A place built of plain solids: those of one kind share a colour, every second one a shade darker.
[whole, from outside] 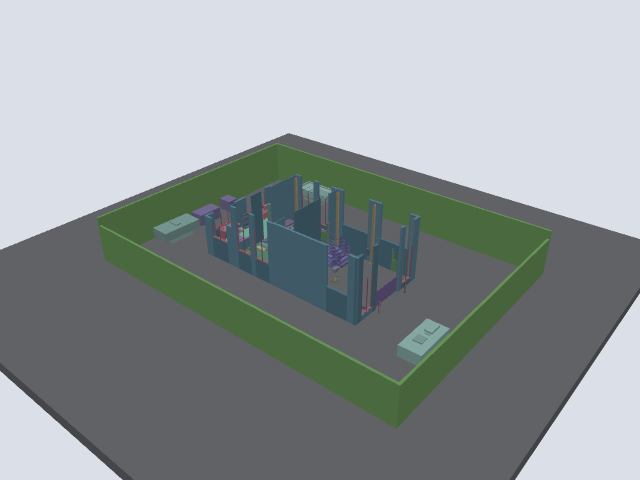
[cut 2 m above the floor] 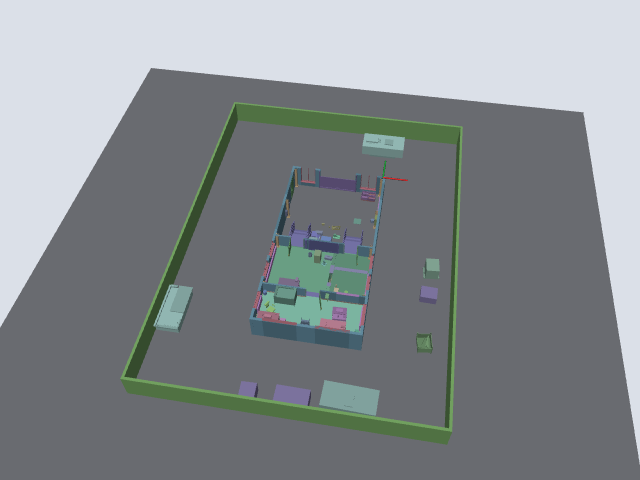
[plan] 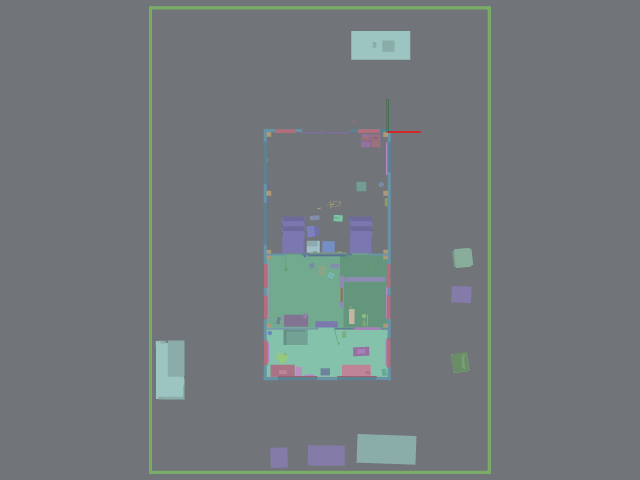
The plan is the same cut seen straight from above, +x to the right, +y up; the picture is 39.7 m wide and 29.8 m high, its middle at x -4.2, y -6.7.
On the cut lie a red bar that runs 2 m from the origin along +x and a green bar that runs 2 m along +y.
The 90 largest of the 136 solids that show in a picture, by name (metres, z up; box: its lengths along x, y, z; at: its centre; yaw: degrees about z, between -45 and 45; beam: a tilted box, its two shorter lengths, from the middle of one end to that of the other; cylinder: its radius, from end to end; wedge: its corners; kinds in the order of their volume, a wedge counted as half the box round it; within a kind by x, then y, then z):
{
 "yard_bound_1": {"box": [0.2, 29.04, 4.07], "at": [-14.72, -6.71, 1.99]},
 "yard_bound_2": {"box": [21.24, 0.2, 4.07], "at": [-4.2, -21.13, 1.99]},
 "yard_bound_3": {"box": [21.24, 0.2, 3.37], "at": [-4.2, 7.71, 1.64]},
 "yard_bound_4": {"box": [0.2, 29.04, 3.37], "at": [6.32, -6.71, 1.64]},
 "wall_1": {"box": [0.2, 0.96, 3.67], "at": [-7.6, -14.93, 1.78]},
 "wall_2": {"box": [0.2, 0.76, 3.67], "at": [-7.6, -12.57, 1.78]},
 "wall_3": {"box": [0.2, 0.61, 5.6], "at": [-7.6, -11.9, 2.75]},
 "wall_4": {"box": [0.2, 0.51, 5.6], "at": [-7.6, -9.9, 2.75]},
 "wall_5": {"box": [0.2, 0.61, 5.65], "at": [-7.6, -7.3, 2.77]},
 "wall_6": {"box": [0.2, 2.61, 2.55], "at": [-7.6, -5.7, 1.23]},
 "wall_7": {"box": [0.2, 1.21, 5.65], "at": [-7.6, -3.8, 2.77]},
 "wall_8": {"box": [0.2, 2.61, 2.55], "at": [-7.6, -1.9, 1.23]},
 "wall_9": {"box": [0.2, 0.81, 5.65], "at": [-7.6, -0.2, 2.77]},
 "wall_10": {"box": [0.71, 0.2, 5.65], "at": [-7.35, 0.1, 2.77]},
 "wall_11": {"box": [0.91, 0.2, 3.67], "at": [-7.25, -15.3, 1.78]},
 "wall_12": {"box": [1.1, 0.06, 5.6], "at": [-6.95, -7.63, 2.75]},
 "wall_13": {"box": [1.1, 0.06, 5.65], "at": [-6.95, -7.57, 2.77]},
 "wall_14": {"box": [1.26, 0.2, 0.5], "at": [-6.38, 0.1, 0.2]},
 "wall_15": {"box": [3.17, 0.06, 2.62], "at": [-5.92, -12.23, 2.31]},
 "wall_16": {"box": [3.17, 0.06, 4.72], "at": [-5.92, -12.17, 3.19]},
 "wall_17": {"box": [2.41, 0.2, 2.07], "at": [-5.6, -15.3, 0.98]},
 "wall_18": {"box": [0.46, 0.2, 5.65], "at": [-5.53, 0.1, 2.77]},
 "wall_19": {"box": [1.31, 0.2, 3.67], "at": [-3.75, -15.3, 1.78]},
 "wall_20": {"box": [3.11, 0.06, 5.6], "at": [-3.75, -7.63, 2.75]},
 "wall_21": {"box": [3.11, 0.06, 5.65], "at": [-3.75, -7.57, 2.77]},
 "wall_22": {"box": [1.17, 0.06, 2.62], "at": [-2.68, -12.23, 2.31]},
 "wall_23": {"box": [1.17, 0.06, 4.72], "at": [-2.68, -12.17, 3.19]},
 "wall_24": {"box": [0.46, 0.2, 5.65], "at": [-2.08, 0.1, 2.77]},
 "wall_25": {"box": [2.41, 0.2, 2.07], "at": [-1.9, -15.3, 0.98]},
 "wall_26": {"box": [1.66, 0.06, 0.97], "at": [-1.27, -12.23, 1.49]},
 "wall_27": {"box": [1.66, 0.06, 1.14], "at": [-1.27, -12.17, 1.4]},
 "wall_28": {"box": [1.36, 0.2, 0.5], "at": [-1.18, 0.1, 0.2]},
 "wall_29": {"box": [1.1, 0.06, 5.6], "at": [-0.55, -7.63, 2.75]},
 "wall_30": {"box": [1.1, 0.06, 5.65], "at": [-0.55, -7.57, 2.77]},
 "wall_31": {"box": [0.91, 0.2, 3.67], "at": [-0.25, -15.3, 1.78]},
 "wall_32": {"box": [0.71, 0.2, 5.65], "at": [-0.15, 0.1, 2.77]},
 "wall_33": {"box": [0.2, 0.81, 3.67], "at": [0.1, -15.0, 1.78]},
 "wall_34": {"box": [0.2, 1.81, 1.97], "at": [0.1, -13.7, 0.94]},
 "wall_35": {"box": [0.2, 0.61, 3.67], "at": [0.1, -12.5, 1.78]},
 "wall_36": {"box": [0.2, 0.61, 5.6], "at": [0.1, -11.9, 2.75]},
 "wall_37": {"box": [0.2, 1.46, 1.8], "at": [0.1, -10.88, 0.85]},
 "wall_38": {"box": [0.2, 0.51, 5.6], "at": [0.1, -9.9, 2.75]},
 "wall_39": {"box": [0.2, 1.46, 1.8], "at": [0.1, -8.93, 0.85]},
 "wall_40": {"box": [0.2, 0.61, 5.6], "at": [0.1, -7.9, 2.75]},
 "wall_41": {"box": [0.2, 5.11, 5.65], "at": [0.1, -5.05, 2.77]},
 "wall_42": {"box": [0.2, 1.91, 2.25], "at": [0.1, -1.55, 1.07]},
 "wall_43": {"box": [0.2, 0.81, 5.65], "at": [0.1, -0.2, 2.77]},
 "raised_floor_hall_1": {"box": [4.6, 4.73, 0.9], "at": [-5.26, -9.9, 0.4]},
 "raised_floor_hall_2": {"box": [0.23, 1.72, 0.9], "at": [-2.85, -11.41, 0.4]},
 "raised_floor_hall_3": {"box": [0.23, 2.12, 0.9], "at": [-2.85, -8.59, 0.4]},
 "raised_floor_hall_4": {"box": [2.8, 4.73, 0.9], "at": [-1.34, -9.9, 0.4]},
 "raised_floor_lab_1": {"box": [7.63, 3.13, 1.07], "at": [-3.75, -13.7, 0.48]},
 "beyond_skip_1": {"box": [1.67, 3.38, 0.56], "at": [-13.5, -14.78, 0.84], "yaw": 0.1},
 "beyond_skip_2": {"box": [1.05, 2.25, 0.07], "at": [-13.13, -14.07, 1.21], "yaw": 0.1},
 "beyond_skip_3": {"box": [1.05, 0.61, 0.17], "at": [-1.46, 5.37, 1.35], "yaw": 0.2},
 "beyond_skip_4": {"box": [3.66, 1.78, 0.93], "at": [-0.43, 5.38, 0.83], "yaw": 0.2},
 "beyond_skip_5": {"box": [3.66, 1.78, 0.79], "at": [-0.07, -19.7, 0.9], "yaw": -2.0},
 "beyond_pallets_1": {"box": [1.06, 1.25, 1.07], "at": [-6.74, -20.22, 0.53], "yaw": 1.9},
 "beyond_pallets_2": {"box": [2.29, 1.26, 1.07], "at": [-3.81, -20.09, 0.53], "yaw": -0.6},
 "beyond_pallets_3": {"box": [1.23, 1.03, 0.67], "at": [4.58, -10.08, 0.33], "yaw": -1.9},
 "door_landing_1": {"box": [1.4, 1.1, 0.9], "at": [-5.85, -6.99, 0.4]},
 "door_landing_2": {"box": [1.4, 0.32, 0.73], "at": [-5.85, -6.3, 0.32]},
 "door_landing_3": {"box": [1.4, 0.32, 0.56], "at": [-5.85, -6.0, 0.23]},
 "door_landing_4": {"box": [1.4, 0.32, 0.39], "at": [-5.85, -5.7, 0.14]},
 "door_landing_5": {"box": [1.4, 0.32, 0.22], "at": [-5.85, -5.4, 0.06]},
 "door_landing_6": {"box": [1.4, 0.4, 0.22], "at": [-3.8, -11.94, 0.91]},
 "door_landing_7": {"box": [1.4, 1.1, 0.9], "at": [-1.65, -6.99, 0.4]},
 "door_landing_8": {"box": [1.4, 0.32, 0.73], "at": [-1.65, -6.3, 0.32]},
 "door_landing_9": {"box": [1.4, 0.32, 0.56], "at": [-1.65, -6.0, 0.23]},
 "door_landing_10": {"box": [1.4, 0.32, 0.39], "at": [-1.65, -5.7, 0.14]},
 "door_landing_11": {"box": [1.4, 0.32, 0.22], "at": [-1.65, -5.4, 0.06]},
 "fume_cupboard_1": {"box": [0.9, 0.88, 0.77], "at": [-6.01, -12.76, 1.5]},
 "fume_cupboard_2": {"box": [0.6, 0.88, 0.77], "at": [-5.26, -12.76, 1.5]},
 "fume_cupboard_3": {"box": [0.18, 0.94, 1.5], "at": [-5.05, -12.74, 2.67]},
 "beyond_tote_tank_1": {"box": [0.98, 1.18, 1.02], "at": [4.67, -7.81, 0.63], "yaw": 5.3},
 "cage_trolley_1": {"box": [0.78, 0.7, 1.67], "at": [-3.67, -7.12, 0.79]},
 "radiator_1": {"box": [0.1, 3.62, 0.5], "at": [-7.44, -9.9, 1.05]},
 "radiator_2": {"box": [0.1, 1.62, 0.6], "at": [-0.09, -13.7, 1.43]},
 "radiator_3": {"box": [0.1, 2.02, 0.5], "at": [-0.06, -10.58, 1.05]},
 "radiator_4": {"box": [0.1, 2.02, 0.5], "at": [-0.06, -1.66, 0.2]},
 "lab_bench_1": {"box": [1.8, 0.75, 0.08], "at": [-1.94, -14.82, 1.88]},
 "lab_bench_2": {"box": [0.5, 0.5, 0.69], "at": [-1.31, -14.77, 1.48]},
 "cage_trolley_empty_1": {"box": [0.67, 0.36, 0.6], "at": [-4.69, -6.93, 1.0]},
 "cage_trolley_empty_2": {"box": [0.81, 0.73, 0.22], "at": [-4.62, -7.12, 0.06]},
 "caution_board_1": {"box": [0.48, 0.6, 0.95], "at": [-4.06, -8.61, 1.27]},
 "pallet_1": {"box": [1.2, 0.8, 0.19], "at": [-1.05, -0.55, 0.05], "yaw": -1.8},
 "sectional_door_1": {"box": [3.08, 0.042, 1.41], "at": [-3.8, -0.01, 0.65]},
 "shop_shutter_1": {"box": [2.2, 0.027, 2.35], "at": [-3.75, -7.68, 1.98]},
 "fitters_bench_1": {"box": [1.5, 0.75, 0.1], "at": [-5.68, -11.71, 1.69]},
 "carton_1": {"box": [0.4, 0.6, 0.45], "at": [-5.52, -14.86, 1.2], "yaw": -2.4}
}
